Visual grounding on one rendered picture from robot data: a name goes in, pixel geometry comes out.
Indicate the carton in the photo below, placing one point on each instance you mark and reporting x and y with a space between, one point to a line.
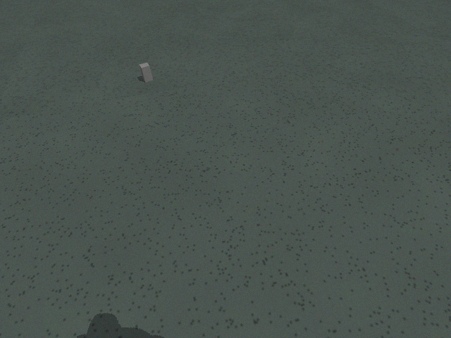
146 72

